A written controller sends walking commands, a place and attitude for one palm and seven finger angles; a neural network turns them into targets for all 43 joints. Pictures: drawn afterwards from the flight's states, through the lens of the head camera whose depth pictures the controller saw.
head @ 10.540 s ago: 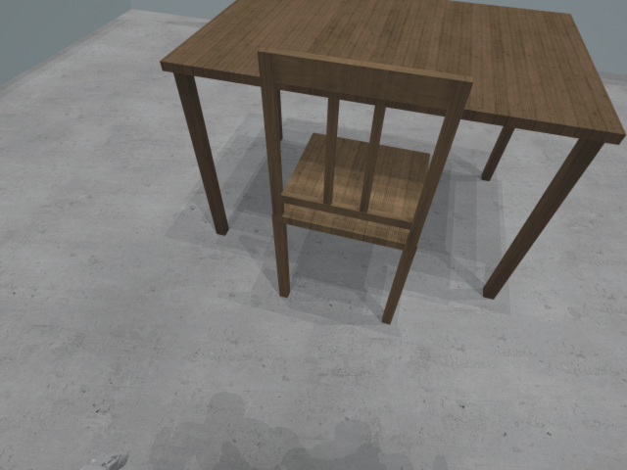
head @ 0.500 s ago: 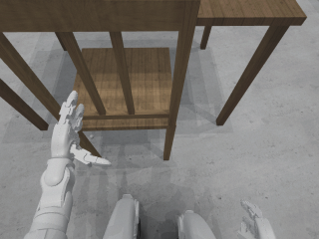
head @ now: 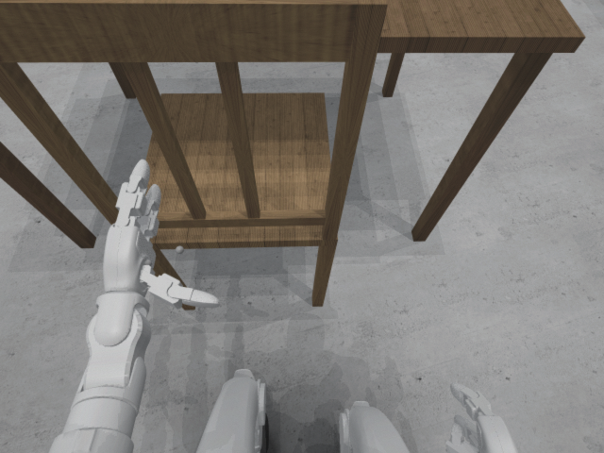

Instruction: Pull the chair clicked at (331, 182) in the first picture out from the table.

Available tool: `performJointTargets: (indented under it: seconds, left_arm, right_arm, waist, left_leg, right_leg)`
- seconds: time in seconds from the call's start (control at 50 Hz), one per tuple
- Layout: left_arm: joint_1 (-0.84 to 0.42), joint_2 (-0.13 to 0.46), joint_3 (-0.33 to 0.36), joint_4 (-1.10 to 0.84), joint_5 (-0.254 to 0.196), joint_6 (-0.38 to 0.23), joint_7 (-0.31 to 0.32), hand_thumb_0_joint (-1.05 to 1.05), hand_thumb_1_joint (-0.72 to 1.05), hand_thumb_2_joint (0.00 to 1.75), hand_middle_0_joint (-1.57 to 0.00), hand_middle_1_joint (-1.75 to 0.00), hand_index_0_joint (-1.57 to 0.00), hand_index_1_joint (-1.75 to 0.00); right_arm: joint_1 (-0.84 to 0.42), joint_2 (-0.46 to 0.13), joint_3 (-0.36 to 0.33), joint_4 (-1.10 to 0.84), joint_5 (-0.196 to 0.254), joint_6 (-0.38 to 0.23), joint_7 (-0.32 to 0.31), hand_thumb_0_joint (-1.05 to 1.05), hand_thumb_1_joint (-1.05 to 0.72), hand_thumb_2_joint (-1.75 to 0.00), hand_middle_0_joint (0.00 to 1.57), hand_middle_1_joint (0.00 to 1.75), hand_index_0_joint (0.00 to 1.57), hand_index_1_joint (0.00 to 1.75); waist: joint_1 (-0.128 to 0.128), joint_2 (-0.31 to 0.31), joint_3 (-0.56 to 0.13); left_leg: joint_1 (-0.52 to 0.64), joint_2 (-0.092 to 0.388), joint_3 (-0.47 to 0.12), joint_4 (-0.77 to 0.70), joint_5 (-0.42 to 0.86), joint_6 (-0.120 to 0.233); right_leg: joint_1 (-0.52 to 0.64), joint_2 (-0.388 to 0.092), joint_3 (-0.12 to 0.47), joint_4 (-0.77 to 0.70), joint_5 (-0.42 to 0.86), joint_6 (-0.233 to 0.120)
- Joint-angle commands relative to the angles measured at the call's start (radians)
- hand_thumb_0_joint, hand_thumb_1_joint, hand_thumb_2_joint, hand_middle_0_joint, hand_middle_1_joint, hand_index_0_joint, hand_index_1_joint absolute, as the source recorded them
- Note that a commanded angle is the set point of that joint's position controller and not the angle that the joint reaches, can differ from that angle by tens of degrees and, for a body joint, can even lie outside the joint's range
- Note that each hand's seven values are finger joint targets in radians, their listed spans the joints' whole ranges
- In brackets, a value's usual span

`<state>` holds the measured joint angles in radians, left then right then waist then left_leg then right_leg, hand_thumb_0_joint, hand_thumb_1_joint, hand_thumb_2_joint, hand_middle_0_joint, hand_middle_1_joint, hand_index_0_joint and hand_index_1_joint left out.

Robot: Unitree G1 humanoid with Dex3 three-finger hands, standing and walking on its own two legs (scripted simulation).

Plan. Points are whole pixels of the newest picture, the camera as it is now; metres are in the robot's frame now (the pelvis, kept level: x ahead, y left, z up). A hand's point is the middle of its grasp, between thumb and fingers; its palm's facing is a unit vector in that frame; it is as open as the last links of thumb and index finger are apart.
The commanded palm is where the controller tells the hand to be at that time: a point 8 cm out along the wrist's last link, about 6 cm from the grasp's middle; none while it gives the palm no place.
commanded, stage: aim the fingers beside a spindle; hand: left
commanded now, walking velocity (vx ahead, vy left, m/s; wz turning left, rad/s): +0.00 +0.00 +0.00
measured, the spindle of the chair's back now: (174, 157) +0.50 +0.21 +0.04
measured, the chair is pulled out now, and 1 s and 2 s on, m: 0.00 0.00 0.00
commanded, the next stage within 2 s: push the fingers through the gap in 1.68 s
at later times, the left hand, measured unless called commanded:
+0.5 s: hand (180, 258) +0.35 +0.18 +0.02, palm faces +0.06 -1.00 -0.04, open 16.9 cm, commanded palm +0.33 +0.23 +0.03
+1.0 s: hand (168, 256) +0.35 +0.19 +0.03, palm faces +0.09 -0.99 -0.06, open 16.9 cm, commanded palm +0.32 +0.23 +0.02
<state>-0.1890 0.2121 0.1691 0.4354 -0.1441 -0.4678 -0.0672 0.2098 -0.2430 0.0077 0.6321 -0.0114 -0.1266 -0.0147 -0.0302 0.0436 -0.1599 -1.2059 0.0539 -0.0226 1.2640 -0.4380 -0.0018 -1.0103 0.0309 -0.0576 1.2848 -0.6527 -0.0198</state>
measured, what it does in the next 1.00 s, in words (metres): stands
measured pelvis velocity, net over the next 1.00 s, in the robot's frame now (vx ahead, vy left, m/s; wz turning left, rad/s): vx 0.00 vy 0.00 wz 0.00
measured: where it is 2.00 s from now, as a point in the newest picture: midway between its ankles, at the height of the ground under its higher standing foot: outside the picture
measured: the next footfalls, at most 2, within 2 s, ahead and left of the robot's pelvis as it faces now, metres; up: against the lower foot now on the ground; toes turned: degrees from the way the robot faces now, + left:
none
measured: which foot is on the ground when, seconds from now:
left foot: down 0.00-1.00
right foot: down 0.00-1.00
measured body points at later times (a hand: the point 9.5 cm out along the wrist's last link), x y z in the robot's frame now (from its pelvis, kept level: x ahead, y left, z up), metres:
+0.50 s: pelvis +0.01 -0.01 +0.00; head +0.12 -0.01 +0.44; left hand +0.34 +0.23 +0.02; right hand +0.14 -0.26 -0.12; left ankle +0.08 +0.12 -0.62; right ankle -0.02 -0.11 -0.62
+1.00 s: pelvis +0.00 +0.00 +0.00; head +0.10 +0.00 +0.44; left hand +0.34 +0.24 +0.04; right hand +0.15 -0.25 -0.11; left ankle +0.08 +0.12 -0.62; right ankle -0.02 -0.11 -0.62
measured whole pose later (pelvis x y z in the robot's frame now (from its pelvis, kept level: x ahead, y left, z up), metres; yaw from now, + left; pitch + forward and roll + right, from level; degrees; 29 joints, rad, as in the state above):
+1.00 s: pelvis +0.00 +0.00 +0.00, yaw +0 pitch +21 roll -3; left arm -0.16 0.23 0.21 0.44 -0.18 -0.48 -0.12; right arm 0.21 -0.24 0.01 0.64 -0.01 -0.14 -0.02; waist -0.03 0.04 -0.17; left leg -1.21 0.06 -0.03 1.27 -0.44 -0.01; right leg -1.01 0.04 -0.06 1.29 -0.65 -0.02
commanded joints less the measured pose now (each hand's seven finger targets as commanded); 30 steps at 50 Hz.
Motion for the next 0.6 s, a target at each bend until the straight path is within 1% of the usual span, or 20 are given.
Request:
performJointTargets:
  seconds: [0.0, 0.02, 0.04, 0.06, 0.08, 0.12, 0.14, 0.16, 0.2, 0.24, 0.28, 0.3, 0.34, 0.4, 0.44, 0.46, 0.48, 0.54, 0.56, 0.58]
  left_arm:
    - [-0.221, 0.089, -0.013, -0.105, -0.013, -0.033, -0.032, 0.0, -0.5, 0.3, -0.06, -0.08, -0.06, -0.08]
    - [-0.221, 0.089, -0.014, -0.105, -0.019, -0.029, -0.04, 0.0, -0.5, 0.3, -0.06, -0.08, -0.06, -0.08]
    - [-0.251, 0.113, 0.004, -0.134, -0.021, -0.036, -0.042, 0.0, -0.5, 0.3, -0.06, -0.08, -0.06, -0.08]
    - [-0.243, 0.14, 0.035, -0.148, -0.024, -0.042, -0.038, 0.0, -0.5, 0.3, -0.06, -0.08, -0.06, -0.08]
    - [-0.257, 0.131, 0.028, -0.171, -0.026, -0.05, -0.035, 0.0, -0.5, 0.3, -0.06, -0.08, -0.06, -0.08]
    - [-0.283, 0.155, 0.053, -0.217, -0.024, -0.073, -0.016, 0.0, -0.5, 0.3, -0.06, -0.08, -0.06, -0.08]
    - [-0.287, 0.192, 0.083, -0.246, -0.017, -0.085, -0.001, 0.0, -0.5, 0.3, -0.06, -0.08, -0.06, -0.08]
    - [-0.28, 0.179, 0.075, -0.255, -0.012, -0.091, 0.008, 0.0, -0.5, 0.3, -0.06, -0.08, -0.06, -0.08]
    - [-0.261, 0.171, 0.073, -0.241, -0.01, -0.092, 0.018, 0.0, -0.5, 0.3, -0.06, -0.08, -0.06, -0.08]
    - [-0.217, 0.191, 0.101, -0.165, -0.009, -0.077, 0.011, 0.0, -0.5, 0.3, -0.06, -0.08, -0.06, -0.08]
    - [-0.185, 0.168, 0.087, -0.11, -0.018, -0.057, -0.013, 0.0, -0.5, 0.3, -0.06, -0.08, -0.06, -0.08]
    - [-0.16, 0.157, 0.079, -0.083, -0.026, -0.043, -0.03, 0.0, -0.5, 0.3, -0.06, -0.08, -0.06, -0.08]
    - [-0.154, 0.145, 0.066, -0.058, -0.042, -0.027, -0.067, 0.0, -0.5, 0.3, -0.06, -0.08, -0.06, -0.08]
    - [-0.169, 0.16, 0.076, -0.14, -0.068, -0.037, -0.1, 0.0, -0.5, 0.3, -0.06, -0.08, -0.06, -0.08]
    - [-0.203, 0.184, 0.092, -0.214, -0.079, -0.063, -0.102, 0.0, -0.5, 0.3, -0.06, -0.08, -0.06, -0.08]
    - [-0.222, 0.188, 0.091, -0.254, -0.079, -0.079, -0.098, 0.0, -0.5, 0.3, -0.06, -0.08, -0.06, -0.08]
    - [-0.21, 0.185, 0.095, -0.236, -0.077, -0.086, -0.091, 0.0, -0.5, 0.3, -0.06, -0.08, -0.06, -0.08]
    - [-0.217, 0.201, 0.104, -0.24, -0.06, -0.105, -0.067, 0.0, -0.5, 0.3, -0.06, -0.08, -0.06, -0.08]
    - [-0.222, 0.191, 0.098, -0.232, -0.054, -0.105, -0.063, 0.0, -0.5, 0.3, -0.06, -0.08, -0.06, -0.08]
    - [-0.182, 0.15, 0.065, -0.188, -0.05, -0.093, -0.066, 0.0, -0.5, 0.3, -0.06, -0.08, -0.06, -0.08]
  right_arm:
    - [0.024, -0.151, -0.056, -0.108, 0.007, -0.035, -0.018, 0.0, -0.9, -0.9, 0.2, 0.3, 0.2, 0.3]
    - [0.024, -0.152, -0.057, -0.111, 0.008, -0.034, -0.019, 0.0, -0.9, -0.9, 0.2, 0.3, 0.2, 0.3]
    - [0.025, -0.153, -0.057, -0.111, 0.01, -0.039, -0.023, 0.0, -0.9, -0.9, 0.2, 0.3, 0.2, 0.3]
    - [0.026, -0.153, -0.059, -0.113, 0.006, -0.037, -0.023, 0.0, -0.9, -0.9, 0.2, 0.3, 0.2, 0.3]
    - [0.023, -0.149, -0.057, -0.116, 0.006, -0.038, -0.023, 0.0, -0.9, -0.9, 0.2, 0.3, 0.2, 0.3]
    - [0.024, -0.146, -0.058, -0.113, 0.0, -0.042, -0.022, 0.0, -0.9, -0.9, 0.2, 0.3, 0.2, 0.3]
    - [0.027, -0.149, -0.059, -0.114, -0.001, -0.045, -0.023, 0.0, -0.9, -0.9, 0.2, 0.3, 0.2, 0.3]
    - [0.03, -0.144, -0.058, -0.114, -0.006, -0.045, -0.02, 0.0, -0.9, -0.9, 0.2, 0.3, 0.2, 0.3]
    - [0.028, -0.141, -0.058, -0.106, -0.008, -0.044, -0.015, 0.0, -0.9, -0.9, 0.2, 0.3, 0.2, 0.3]
    - [0.033, -0.145, -0.057, -0.101, -0.006, -0.038, -0.017, 0.0, -0.9, -0.9, 0.2, 0.3, 0.2, 0.3]
    - [0.029, -0.142, -0.054, -0.099, -0.001, -0.03, -0.017, 0.0, -0.9, -0.9, 0.2, 0.3, 0.2, 0.3]
    - [0.029, -0.144, -0.055, -0.103, 0.002, -0.027, -0.017, 0.0, -0.9, -0.9, 0.2, 0.3, 0.2, 0.3]
    - [0.035, -0.145, -0.053, -0.109, 0.011, -0.027, -0.02, 0.0, -0.9, -0.9, 0.2, 0.3, 0.2, 0.3]
    - [0.032, -0.145, -0.059, -0.114, 0.014, -0.031, -0.023, 0.0, -0.9, -0.9, 0.2, 0.3, 0.2, 0.3]
    - [0.035, -0.146, -0.059, -0.116, 0.012, -0.042, -0.027, 0.0, -0.9, -0.9, 0.2, 0.3, 0.2, 0.3]
    - [0.034, -0.143, -0.061, -0.112, 0.009, -0.047, -0.027, 0.0, -0.9, -0.9, 0.2, 0.3, 0.2, 0.3]
    - [0.034, -0.142, -0.06, -0.103, 0.008, -0.051, -0.027, 0.0, -0.9, -0.9, 0.2, 0.3, 0.2, 0.3]
    - [0.034, -0.146, -0.061, -0.095, 0.002, -0.062, -0.028, 0.0, -0.9, -0.9, 0.2, 0.3, 0.2, 0.3]
    - [0.031, -0.144, -0.061, -0.087, 0.001, -0.064, -0.028, 0.0, -0.9, -0.9, 0.2, 0.3, 0.2, 0.3]
    - [0.029, -0.142, -0.06, -0.087, 0.003, -0.064, -0.026, 0.0, -0.9, -0.9, 0.2, 0.3, 0.2, 0.3]
  waist:
    - [-0.034, -0.035, -0.31]
    - [-0.032, -0.03, -0.324]
    - [-0.027, 0.002, -0.35]
    - [-0.009, 0.014, -0.376]
    - [-0.014, 0.03, -0.383]
    - [-0.007, 0.039, -0.413]
    - [0.001, 0.063, -0.44]
    - [0.001, 0.067, -0.454]
    - [-0.005, 0.046, -0.441]
    - [-0.009, -0.006, -0.41]
    - [-0.01, -0.022, -0.368]
    - [-0.012, -0.053, -0.352]
    - [-0.015, -0.061, -0.341]
    - [-0.005, -0.025, -0.395]
    - [-0.006, 0.0, -0.417]
    - [-0.007, 0.033, -0.434]
    - [-0.01, 0.017, -0.406]
    - [-0.014, 0.021, -0.398]
    - [-0.015, 0.035, -0.396]
    - [-0.019, 0.021, -0.362]
  left_leg:
    - [0.428, -0.04, -0.034, -0.119, 0.108, 0.026]
    - [0.428, -0.042, -0.031, -0.114, 0.11, 0.026]
    - [0.447, -0.042, -0.03, -0.105, 0.131, 0.028]
    - [0.467, -0.041, -0.034, -0.111, 0.144, 0.022]
    - [0.485, -0.042, -0.032, -0.109, 0.164, 0.023]
    - [0.508, -0.041, -0.036, -0.106, 0.19, 0.021]
    - [0.525, -0.04, -0.039, -0.102, 0.211, 0.021]
    - [0.545, -0.041, -0.04, -0.104, 0.238, 0.019]
    - [0.524, -0.042, -0.031, -0.098, 0.24, 0.021]
    - [0.468, -0.042, -0.024, -0.094, 0.217, 0.027]
    - [0.414, -0.046, -0.01, -0.096, 0.186, 0.027]
    - [0.39, -0.047, -0.005, -0.094, 0.179, 0.029]
    - [0.365, -0.048, -0.001, -0.088, 0.181, 0.033]
    - [0.399, -0.048, 0.0, -0.082, 0.219, 0.031]
    - [0.439, -0.047, -0.007, -0.078, 0.247, 0.031]
    - [0.471, -0.046, -0.011, -0.081, 0.253, 0.028]
    - [0.472, -0.045, -0.015, -0.085, 0.247, 0.027]
    - [0.465, -0.044, -0.019, -0.078, 0.241, 0.03]
    - [0.48, -0.041, -0.022, -0.085, 0.235, 0.026]
    - [0.474, -0.041, -0.023, -0.093, 0.218, 0.025]
  right_leg:
    - [-0.041, 0.02, 0.022, -0.225, 0.257, -0.002]
    - [-0.034, 0.018, 0.028, -0.23, 0.259, -0.001]
    - [-0.037, 0.019, 0.031, -0.219, 0.274, -0.003]
    - [-0.029, 0.018, 0.029, -0.216, 0.282, -0.005]
    - [-0.027, 0.018, 0.028, -0.214, 0.302, -0.005]
    - [-0.018, 0.021, 0.027, -0.204, 0.322, -0.006]
    - [-0.021, 0.023, 0.025, -0.191, 0.333, -0.007]
    - [-0.011, 0.023, 0.025, -0.19, 0.36, -0.007]
    - [0.004, 0.023, 0.029, -0.192, 0.381, -0.004]
    - [0.014, 0.026, 0.035, -0.197, 0.379, 0.0]
    - [0.036, 0.021, 0.051, -0.212, 0.374, 0.004]
    - [0.051, 0.019, 0.057, -0.22, 0.377, 0.007]
    - [0.065, 0.016, 0.068, -0.224, 0.389, 0.008]
    - [0.088, 0.009, 0.078, -0.221, 0.443, 0.012]
    - [0.08, 0.016, 0.07, -0.209, 0.462, 0.01]
    - [0.068, 0.016, 0.064, -0.21, 0.454, 0.008]
    - [0.055, 0.02, 0.057, -0.21, 0.439, 0.005]
    - [0.028, 0.024, 0.055, -0.199, 0.419, 0.005]
    - [0.009, 0.022, 0.047, -0.197, 0.403, 0.003]
    - [-0.002, 0.023, 0.041, -0.203, 0.384, 0.001]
